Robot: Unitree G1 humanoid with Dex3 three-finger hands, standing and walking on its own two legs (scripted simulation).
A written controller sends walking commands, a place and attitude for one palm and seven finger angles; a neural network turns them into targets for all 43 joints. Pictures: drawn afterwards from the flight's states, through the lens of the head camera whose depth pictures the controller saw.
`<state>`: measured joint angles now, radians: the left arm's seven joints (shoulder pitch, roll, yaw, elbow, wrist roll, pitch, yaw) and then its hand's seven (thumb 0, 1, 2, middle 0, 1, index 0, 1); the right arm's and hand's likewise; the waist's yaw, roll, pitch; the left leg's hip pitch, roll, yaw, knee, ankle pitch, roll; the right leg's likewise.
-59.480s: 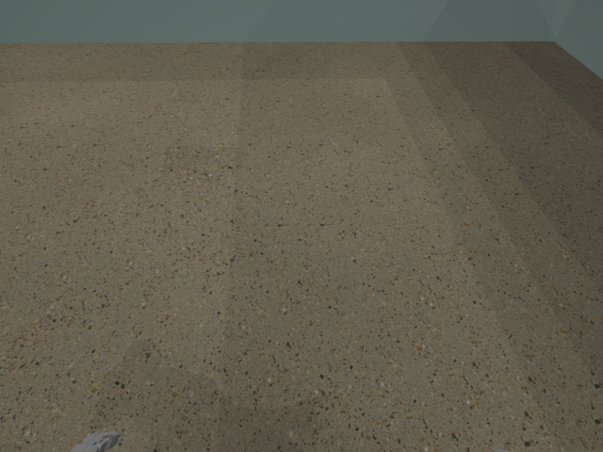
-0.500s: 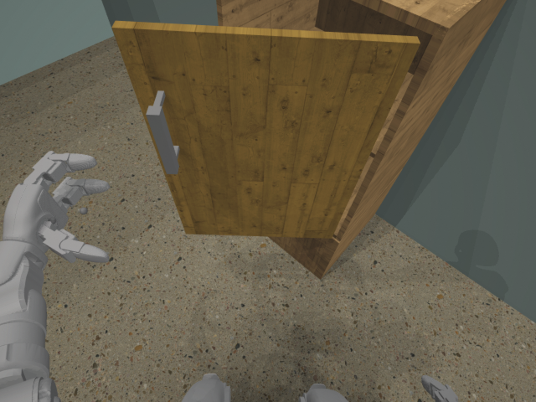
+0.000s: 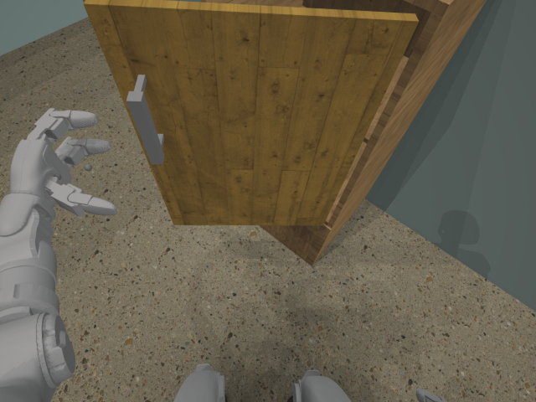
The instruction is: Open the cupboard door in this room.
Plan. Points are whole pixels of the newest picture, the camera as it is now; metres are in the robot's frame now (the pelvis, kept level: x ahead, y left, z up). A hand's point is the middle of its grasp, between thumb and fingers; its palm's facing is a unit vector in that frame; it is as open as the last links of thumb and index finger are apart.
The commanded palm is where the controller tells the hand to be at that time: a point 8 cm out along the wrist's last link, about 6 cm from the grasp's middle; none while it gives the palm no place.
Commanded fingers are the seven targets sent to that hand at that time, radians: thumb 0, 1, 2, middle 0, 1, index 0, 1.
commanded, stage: move the hooked fingers beside the handle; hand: left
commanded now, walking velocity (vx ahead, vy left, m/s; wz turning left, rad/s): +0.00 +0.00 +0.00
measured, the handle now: (149, 122) +0.53 +0.19 +0.06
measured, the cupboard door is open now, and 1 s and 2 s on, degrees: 41 41 41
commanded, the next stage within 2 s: slide the fingers in behind the handle in 1.26 s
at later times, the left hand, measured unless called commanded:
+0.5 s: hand (104, 137) +0.49 +0.24 +0.07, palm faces +0.00 -1.00 +0.00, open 14.0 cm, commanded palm +0.46 +0.29 +0.07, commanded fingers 0.00 -0.50 0.30 -0.30 -1.20 -0.30 -1.20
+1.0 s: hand (103, 142) +0.48 +0.25 +0.07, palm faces +0.00 -1.00 -0.01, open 14.0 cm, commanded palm +0.46 +0.29 +0.07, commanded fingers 0.00 -0.50 0.30 -0.30 -1.20 -0.30 -1.20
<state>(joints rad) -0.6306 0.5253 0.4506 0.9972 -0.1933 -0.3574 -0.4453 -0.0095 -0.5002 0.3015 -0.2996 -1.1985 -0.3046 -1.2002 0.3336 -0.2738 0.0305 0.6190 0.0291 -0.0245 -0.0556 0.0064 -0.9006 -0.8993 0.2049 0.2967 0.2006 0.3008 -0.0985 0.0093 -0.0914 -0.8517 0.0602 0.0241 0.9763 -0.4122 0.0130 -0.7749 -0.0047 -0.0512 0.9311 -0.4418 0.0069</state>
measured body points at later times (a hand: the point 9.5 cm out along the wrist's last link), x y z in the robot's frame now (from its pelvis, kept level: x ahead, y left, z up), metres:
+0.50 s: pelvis +0.00 +0.00 -0.01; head +0.12 +0.02 +0.42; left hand +0.48 +0.30 +0.08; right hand +0.01 -0.28 -0.12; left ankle +0.03 +0.11 -0.68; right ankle +0.00 -0.13 -0.68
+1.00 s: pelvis +0.00 +0.00 -0.01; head +0.12 +0.03 +0.42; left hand +0.48 +0.30 +0.07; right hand +0.02 -0.27 -0.11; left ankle +0.03 +0.11 -0.68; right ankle +0.00 -0.13 -0.68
